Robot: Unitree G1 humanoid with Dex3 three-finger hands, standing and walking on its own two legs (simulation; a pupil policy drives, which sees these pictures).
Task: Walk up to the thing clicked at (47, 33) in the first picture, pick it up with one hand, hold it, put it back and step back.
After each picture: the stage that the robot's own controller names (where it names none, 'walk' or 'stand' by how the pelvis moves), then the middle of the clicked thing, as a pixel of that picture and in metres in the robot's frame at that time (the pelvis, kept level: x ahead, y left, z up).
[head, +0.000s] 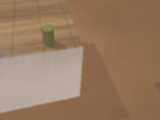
stand; (48, 36) +0.76 +0.20 -0.11
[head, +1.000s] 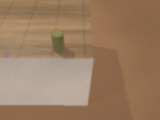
rise first; (58, 41) +0.68 +0.18 -0.10
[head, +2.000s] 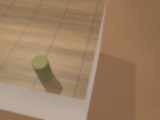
rise first; (42, 69) +0.43 +0.20 -0.09
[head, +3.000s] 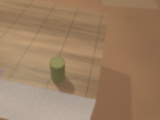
stand; (57, 70) +0.48 +0.12 -0.09
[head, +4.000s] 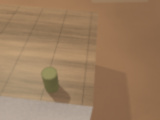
stand; (50, 80) +0.43 +0.14 -0.11
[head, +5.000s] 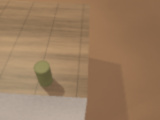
stand; (44, 74) +0.45 +0.16 -0.10
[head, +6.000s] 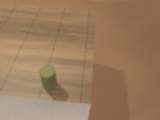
stand; (48, 78) +0.44 +0.15 -0.11
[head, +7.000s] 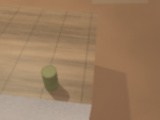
stand; (50, 78) +0.45 +0.15 -0.11
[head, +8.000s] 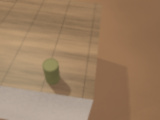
rise first; (51, 72) +0.45 +0.13 -0.11
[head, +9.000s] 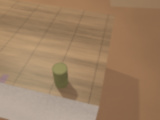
rise first; (60, 76) +0.46 +0.12 -0.11
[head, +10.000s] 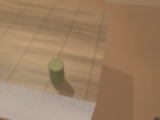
go down; (56, 72) +0.46 +0.11 -0.09
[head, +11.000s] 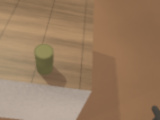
go down; (44, 60) +0.46 +0.11 -0.03
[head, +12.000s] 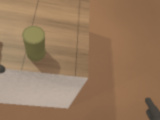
close in; (35, 44) +0.47 +0.11 -0.01
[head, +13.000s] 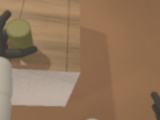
close; (21, 39) +0.48 +0.12 +0.02
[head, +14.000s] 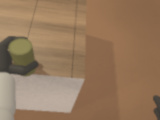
lift; (23, 58) +0.43 +0.14 +0.00
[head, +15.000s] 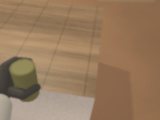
lift; (25, 81) +0.32 +0.17 +0.09
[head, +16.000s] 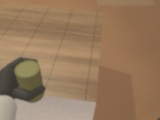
hold; (30, 82) +0.31 +0.16 +0.09
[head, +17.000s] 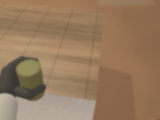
hold; (31, 81) +0.32 +0.16 +0.09
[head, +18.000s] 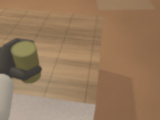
crouch; (27, 63) +0.35 +0.16 +0.14
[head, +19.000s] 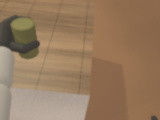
lower; (26, 39) +0.45 +0.16 +0.13
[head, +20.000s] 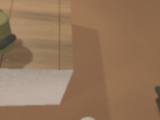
lower; out of the picture +0.51 +0.16 +0.02
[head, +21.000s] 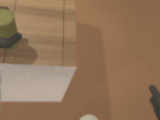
lower; (5, 31) +0.50 +0.15 +0.02
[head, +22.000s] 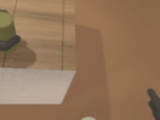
lower; (4, 33) +0.50 +0.16 +0.01
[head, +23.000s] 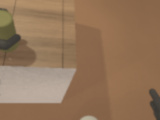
lower; (4, 32) +0.50 +0.16 +0.02
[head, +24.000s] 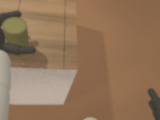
open; (17, 38) +0.49 +0.13 +0.01
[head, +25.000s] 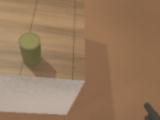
sink last; (31, 51) +0.47 +0.12 -0.01
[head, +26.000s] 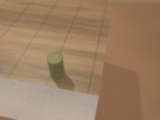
stand; (56, 66) +0.48 +0.13 -0.05
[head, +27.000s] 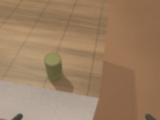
stand; (53, 67) +0.45 +0.13 -0.04
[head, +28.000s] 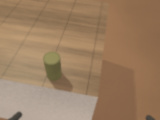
stand; (53, 66) +0.46 +0.13 -0.04
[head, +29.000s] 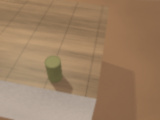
stand; (54, 69) +0.46 +0.13 -0.07
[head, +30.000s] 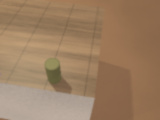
walk; (53, 71) +0.47 +0.14 -0.10
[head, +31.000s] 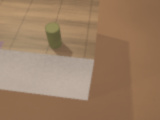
walk; (53, 36) +0.60 +0.15 -0.09
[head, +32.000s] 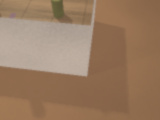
walk; (57, 6) +0.86 +0.16 -0.09
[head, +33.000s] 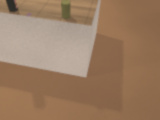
stand; (66, 9) +1.06 +0.13 -0.09
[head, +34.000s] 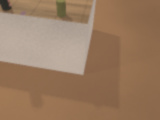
stand; (61, 7) +1.04 +0.15 -0.11
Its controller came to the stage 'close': yes
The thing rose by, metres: 0.22
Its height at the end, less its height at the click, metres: +0.00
